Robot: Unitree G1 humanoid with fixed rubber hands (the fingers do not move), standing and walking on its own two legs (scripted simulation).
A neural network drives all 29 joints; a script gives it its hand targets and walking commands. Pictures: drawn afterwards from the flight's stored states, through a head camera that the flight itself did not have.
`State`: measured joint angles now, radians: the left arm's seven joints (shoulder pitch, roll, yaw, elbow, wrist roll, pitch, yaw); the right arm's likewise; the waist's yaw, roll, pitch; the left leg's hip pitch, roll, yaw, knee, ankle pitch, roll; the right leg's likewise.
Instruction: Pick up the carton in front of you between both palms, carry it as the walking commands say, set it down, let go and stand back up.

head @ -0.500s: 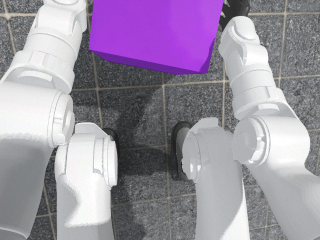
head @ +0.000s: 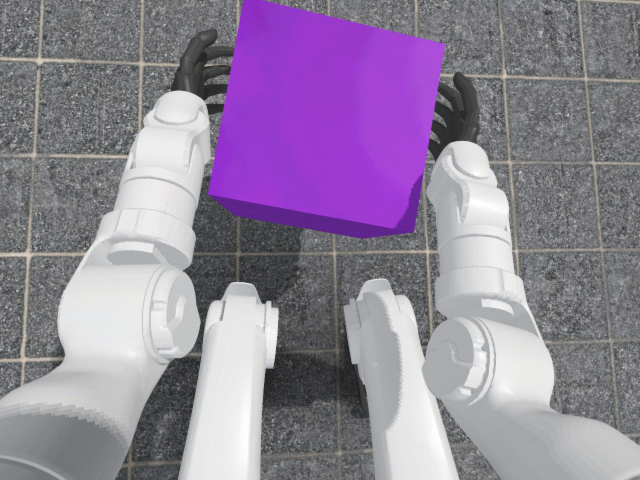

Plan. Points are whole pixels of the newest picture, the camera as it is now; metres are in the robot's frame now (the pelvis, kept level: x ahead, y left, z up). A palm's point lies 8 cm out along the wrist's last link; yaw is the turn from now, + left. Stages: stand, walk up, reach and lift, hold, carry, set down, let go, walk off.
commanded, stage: reach and lift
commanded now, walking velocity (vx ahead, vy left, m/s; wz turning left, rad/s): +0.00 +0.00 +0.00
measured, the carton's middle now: (318, 148) +0.50 -0.01 -0.15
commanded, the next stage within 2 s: none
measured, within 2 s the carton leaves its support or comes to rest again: neither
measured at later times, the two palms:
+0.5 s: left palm (138, 72) +0.47 +0.14 +0.07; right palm (536, 107) +0.45 -0.16 +0.08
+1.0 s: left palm out of the picture +0.42 +0.15 +0.22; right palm out of the picture +0.42 -0.15 +0.23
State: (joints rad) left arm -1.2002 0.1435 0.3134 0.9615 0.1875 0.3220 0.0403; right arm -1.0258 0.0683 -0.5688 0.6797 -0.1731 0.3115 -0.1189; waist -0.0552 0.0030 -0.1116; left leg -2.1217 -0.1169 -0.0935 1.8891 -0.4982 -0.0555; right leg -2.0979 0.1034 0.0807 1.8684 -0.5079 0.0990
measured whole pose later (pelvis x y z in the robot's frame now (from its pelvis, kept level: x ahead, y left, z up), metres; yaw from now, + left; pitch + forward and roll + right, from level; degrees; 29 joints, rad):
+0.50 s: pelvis +0.04 +0.00 +0.12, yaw +1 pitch +36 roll -1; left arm -0.80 0.02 0.30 0.73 0.15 0.35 0.06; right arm -0.72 0.10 -0.43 0.59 -0.13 0.33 -0.11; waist -0.04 0.00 -0.22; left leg -1.64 -0.11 -0.11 1.53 -0.51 -0.05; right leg -1.63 0.10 0.10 1.51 -0.51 0.07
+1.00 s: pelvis +0.09 +0.00 +0.26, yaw +1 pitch +19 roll +0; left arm -0.41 -0.09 0.27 0.63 0.17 0.31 0.07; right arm -0.38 0.14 -0.33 0.57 -0.17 0.30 -0.07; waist -0.03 0.00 -0.20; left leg -0.88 -0.08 -0.14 0.95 -0.40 -0.02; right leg -0.87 0.07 0.13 0.95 -0.41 0.04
